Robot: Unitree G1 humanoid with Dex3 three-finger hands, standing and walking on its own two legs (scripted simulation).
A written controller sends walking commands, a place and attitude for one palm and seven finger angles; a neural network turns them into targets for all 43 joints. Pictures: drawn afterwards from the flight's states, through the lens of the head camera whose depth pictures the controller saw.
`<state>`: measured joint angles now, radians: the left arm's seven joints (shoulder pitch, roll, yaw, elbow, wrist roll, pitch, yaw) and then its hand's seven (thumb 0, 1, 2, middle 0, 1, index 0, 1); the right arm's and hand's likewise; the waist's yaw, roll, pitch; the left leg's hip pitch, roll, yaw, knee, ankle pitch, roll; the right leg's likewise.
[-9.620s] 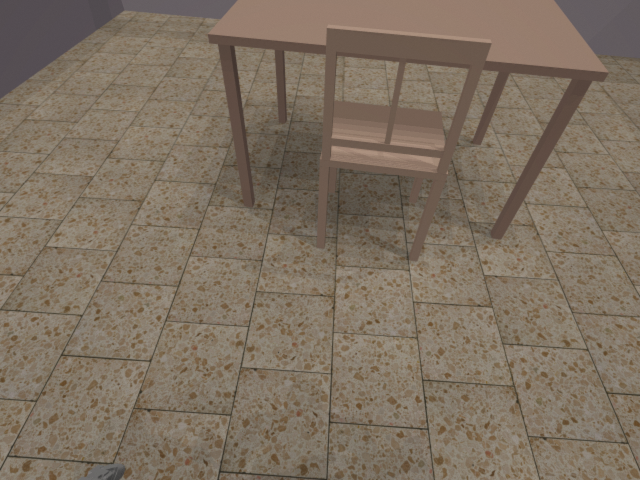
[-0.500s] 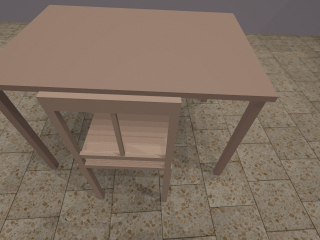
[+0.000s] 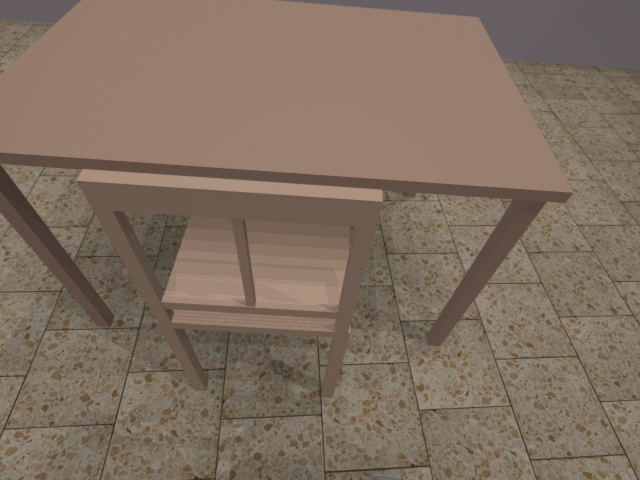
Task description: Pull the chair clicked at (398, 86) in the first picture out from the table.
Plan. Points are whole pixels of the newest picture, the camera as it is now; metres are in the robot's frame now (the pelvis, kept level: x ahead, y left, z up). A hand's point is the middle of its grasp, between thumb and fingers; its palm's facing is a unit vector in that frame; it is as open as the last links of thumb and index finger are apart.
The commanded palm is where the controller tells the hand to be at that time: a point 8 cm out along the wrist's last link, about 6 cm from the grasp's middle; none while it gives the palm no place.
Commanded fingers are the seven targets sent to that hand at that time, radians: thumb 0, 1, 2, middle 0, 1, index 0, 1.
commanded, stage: come to a stop and stand still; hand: left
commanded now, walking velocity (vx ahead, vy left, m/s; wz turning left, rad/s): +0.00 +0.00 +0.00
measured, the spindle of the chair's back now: (245, 265) +0.45 +0.16 -0.09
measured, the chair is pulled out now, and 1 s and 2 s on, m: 0.00 0.00 0.00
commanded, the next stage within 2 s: look again from close up in 0.62 s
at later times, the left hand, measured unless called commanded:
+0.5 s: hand out of the picture -0.05 +0.14 -0.16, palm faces +0.02 -0.99 -0.17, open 7.4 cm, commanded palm none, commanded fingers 0.00 0.90 0.90 -0.20 -0.30 -0.20 -0.30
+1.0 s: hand out of the picture +0.00 +0.18 -0.17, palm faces +0.01 -0.98 -0.21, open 7.4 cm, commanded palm none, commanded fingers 0.00 0.90 0.90 -0.20 -0.30 -0.20 -0.30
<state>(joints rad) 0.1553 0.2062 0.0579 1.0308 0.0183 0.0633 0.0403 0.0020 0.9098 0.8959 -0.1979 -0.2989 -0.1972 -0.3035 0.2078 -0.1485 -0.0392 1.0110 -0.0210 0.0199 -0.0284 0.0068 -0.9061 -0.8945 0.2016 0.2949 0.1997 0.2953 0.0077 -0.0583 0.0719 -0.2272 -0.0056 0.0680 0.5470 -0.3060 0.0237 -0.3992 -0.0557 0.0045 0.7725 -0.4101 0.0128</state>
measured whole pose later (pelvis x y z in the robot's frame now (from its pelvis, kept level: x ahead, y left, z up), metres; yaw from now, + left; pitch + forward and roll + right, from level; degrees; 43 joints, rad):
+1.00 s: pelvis -0.02 +0.00 +0.00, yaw -1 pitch -1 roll +0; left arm 0.30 0.14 -0.01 1.07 0.01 -0.03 0.05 0.01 0.91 0.90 -0.20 -0.30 -0.20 -0.30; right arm 0.32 -0.14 0.01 1.08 -0.02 -0.01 -0.02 0.02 -0.93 -0.89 0.20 0.30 0.20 0.30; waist -0.01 0.02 0.01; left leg -0.25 0.00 0.04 0.55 -0.28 0.02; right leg -0.16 0.00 -0.03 0.53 -0.35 -0.02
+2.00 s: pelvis -0.06 -0.02 -0.09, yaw +0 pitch +15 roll +0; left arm 0.48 0.18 0.14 0.10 -0.23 -0.48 -0.20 0.01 0.57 0.75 -0.17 -0.25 -0.17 -0.25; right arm 0.13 -0.25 -0.06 0.47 0.01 -0.17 -0.03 0.01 -0.90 -0.89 0.20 0.30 0.20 0.30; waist 0.03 -0.04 -0.16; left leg -0.96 0.02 0.00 1.20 -0.49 -0.01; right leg -0.88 0.01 -0.10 1.21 -0.59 -0.07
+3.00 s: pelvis -0.05 +0.02 -0.08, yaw +1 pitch +16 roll -3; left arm 0.33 0.25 0.18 0.05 -0.27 -0.41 -0.24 -0.01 -0.48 0.31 -0.06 -0.08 -0.06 -0.09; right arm 0.20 -0.22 0.03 0.52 0.02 -0.16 -0.05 0.02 -0.90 -0.89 0.21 0.30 0.21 0.30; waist 0.01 0.03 -0.15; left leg -0.94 0.01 -0.01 1.14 -0.48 0.04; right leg -0.82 0.00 -0.10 1.09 -0.54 -0.02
